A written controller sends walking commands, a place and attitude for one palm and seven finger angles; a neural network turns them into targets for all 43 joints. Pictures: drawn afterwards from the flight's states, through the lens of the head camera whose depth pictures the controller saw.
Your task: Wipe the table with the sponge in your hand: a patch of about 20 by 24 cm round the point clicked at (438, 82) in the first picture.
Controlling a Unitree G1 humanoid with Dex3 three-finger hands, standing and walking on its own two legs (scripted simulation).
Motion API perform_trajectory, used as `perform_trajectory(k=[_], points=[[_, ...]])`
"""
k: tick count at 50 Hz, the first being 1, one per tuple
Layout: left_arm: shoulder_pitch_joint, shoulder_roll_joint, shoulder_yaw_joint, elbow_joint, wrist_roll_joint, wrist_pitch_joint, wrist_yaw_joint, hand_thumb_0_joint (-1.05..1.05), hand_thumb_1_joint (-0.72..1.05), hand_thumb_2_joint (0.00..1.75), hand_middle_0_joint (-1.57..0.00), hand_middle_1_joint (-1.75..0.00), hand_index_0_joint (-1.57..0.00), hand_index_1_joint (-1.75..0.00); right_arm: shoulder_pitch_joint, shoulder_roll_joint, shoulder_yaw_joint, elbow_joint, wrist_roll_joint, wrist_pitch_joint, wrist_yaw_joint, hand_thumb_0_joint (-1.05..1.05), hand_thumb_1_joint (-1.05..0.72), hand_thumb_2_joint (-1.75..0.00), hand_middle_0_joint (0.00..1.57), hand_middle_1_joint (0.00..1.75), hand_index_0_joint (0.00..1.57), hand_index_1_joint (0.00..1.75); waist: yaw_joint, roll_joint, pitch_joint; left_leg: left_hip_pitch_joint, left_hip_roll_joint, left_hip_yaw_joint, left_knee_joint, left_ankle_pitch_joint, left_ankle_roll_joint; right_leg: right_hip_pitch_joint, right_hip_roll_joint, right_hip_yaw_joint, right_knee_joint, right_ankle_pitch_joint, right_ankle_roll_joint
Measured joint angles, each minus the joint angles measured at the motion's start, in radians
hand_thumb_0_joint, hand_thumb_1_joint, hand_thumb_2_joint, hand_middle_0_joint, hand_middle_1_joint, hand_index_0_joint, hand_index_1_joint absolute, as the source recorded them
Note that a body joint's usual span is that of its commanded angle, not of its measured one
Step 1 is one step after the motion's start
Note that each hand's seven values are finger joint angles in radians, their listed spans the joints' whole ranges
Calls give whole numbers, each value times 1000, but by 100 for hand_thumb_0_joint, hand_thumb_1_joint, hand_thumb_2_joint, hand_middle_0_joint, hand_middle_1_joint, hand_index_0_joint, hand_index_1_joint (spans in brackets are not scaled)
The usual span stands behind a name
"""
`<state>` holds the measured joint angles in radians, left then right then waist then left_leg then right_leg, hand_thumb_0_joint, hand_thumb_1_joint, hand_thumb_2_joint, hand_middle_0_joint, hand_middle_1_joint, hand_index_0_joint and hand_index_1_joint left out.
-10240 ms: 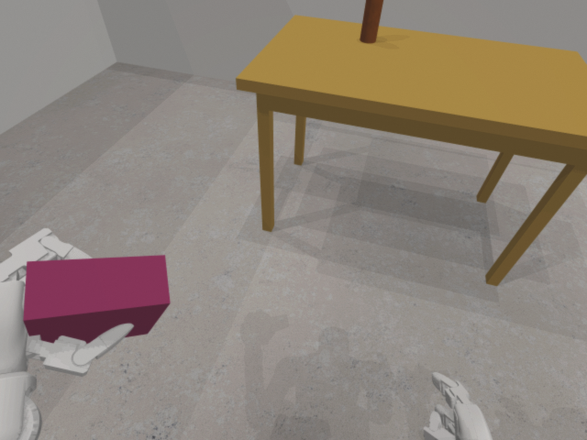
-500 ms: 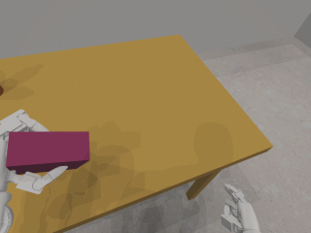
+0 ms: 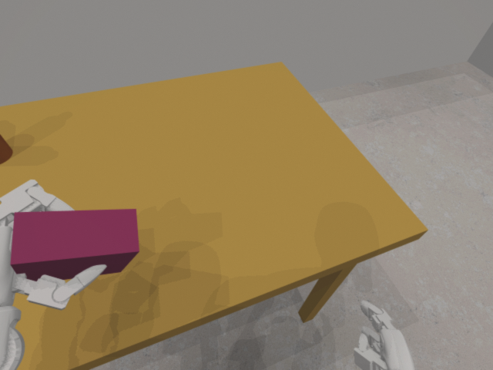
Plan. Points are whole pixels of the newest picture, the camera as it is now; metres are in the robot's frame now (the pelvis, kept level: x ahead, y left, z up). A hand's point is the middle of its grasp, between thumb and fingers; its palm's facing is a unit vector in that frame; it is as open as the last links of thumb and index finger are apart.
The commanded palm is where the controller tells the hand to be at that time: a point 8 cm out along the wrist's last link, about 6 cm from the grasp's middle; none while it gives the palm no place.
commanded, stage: shuffle to correct the standing spot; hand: left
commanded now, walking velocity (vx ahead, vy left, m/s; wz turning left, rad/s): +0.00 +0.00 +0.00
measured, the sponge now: (94, 246) +0.23 +0.21 +0.13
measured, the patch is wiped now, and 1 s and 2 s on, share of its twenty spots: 0.00 0.00 0.00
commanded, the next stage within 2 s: come to a stop and stand still in 0.60 s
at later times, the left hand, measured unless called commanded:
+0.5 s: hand (78, 249) +0.22 +0.22 +0.15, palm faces +0.34 -0.86 -0.39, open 9.2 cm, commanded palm +0.15 +0.26 +0.17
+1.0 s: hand (99, 252) +0.22 +0.20 +0.15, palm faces +0.36 -0.85 -0.39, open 9.2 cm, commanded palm +0.16 +0.23 +0.17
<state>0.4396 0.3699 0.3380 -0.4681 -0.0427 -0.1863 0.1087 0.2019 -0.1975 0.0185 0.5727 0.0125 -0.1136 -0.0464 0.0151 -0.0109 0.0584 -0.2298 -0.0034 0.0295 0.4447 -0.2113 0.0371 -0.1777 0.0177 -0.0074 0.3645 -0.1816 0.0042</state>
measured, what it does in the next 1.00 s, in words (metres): stands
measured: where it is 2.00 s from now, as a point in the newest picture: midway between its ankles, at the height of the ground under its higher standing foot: outside the picture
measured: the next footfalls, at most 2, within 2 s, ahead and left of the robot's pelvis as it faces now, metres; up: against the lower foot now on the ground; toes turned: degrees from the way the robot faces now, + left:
none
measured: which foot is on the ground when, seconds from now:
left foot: down 0.00-1.00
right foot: down 0.00-1.00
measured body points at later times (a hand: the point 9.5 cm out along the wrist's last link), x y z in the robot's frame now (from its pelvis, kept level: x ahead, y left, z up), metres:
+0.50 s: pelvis +0.00 -0.03 +0.00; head +0.03 -0.01 +0.45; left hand +0.19 +0.26 +0.17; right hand +0.18 -0.24 -0.08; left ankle +0.02 +0.09 -0.74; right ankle +0.01 -0.13 -0.74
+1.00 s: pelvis +0.01 -0.05 +0.00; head +0.03 -0.04 +0.45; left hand +0.19 +0.24 +0.17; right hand +0.17 -0.29 -0.09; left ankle +0.02 +0.09 -0.74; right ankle +0.01 -0.13 -0.74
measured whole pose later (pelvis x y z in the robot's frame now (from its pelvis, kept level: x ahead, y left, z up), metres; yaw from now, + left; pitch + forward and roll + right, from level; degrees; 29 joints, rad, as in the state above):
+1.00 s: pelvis +0.01 -0.05 +0.00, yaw +1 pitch +0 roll -1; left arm 0.50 0.37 0.34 -0.49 -0.08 -0.13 0.12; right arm 0.21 -0.24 -0.01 0.59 0.03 -0.07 -0.05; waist 0.00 0.02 0.04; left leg -0.25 0.05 -0.02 0.50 -0.25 -0.02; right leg -0.19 0.08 -0.04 0.41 -0.22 -0.06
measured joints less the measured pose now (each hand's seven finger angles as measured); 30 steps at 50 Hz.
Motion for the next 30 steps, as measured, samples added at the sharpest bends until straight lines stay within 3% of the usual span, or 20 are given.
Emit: perform_trajectory(k=[15, 30], points=[[-16, 7, 13, 7, -7, 9, -9, -1, -42, 103, -83, -137, -82, -137, 7, 17, 1, -9, 2, 6, 8, 2, -90, -90, 20, 30, 20, 30, 4, -23, 3, 2, -2, 2, -15, 15, -6, -13, -2, 1, 17, -2, -3], [16, 20, 25, -33, -32, 21, -25, 0, -42, 103, -83, -137, -82, -137, -4, 16, -11, -25, 2, 17, 23, 2, -90, -90, 20, 30, 21, 30, -3, -1, 11, -38, 54, -27, 41, -11, -55, -35, 54, -25, 35, -10, -53]])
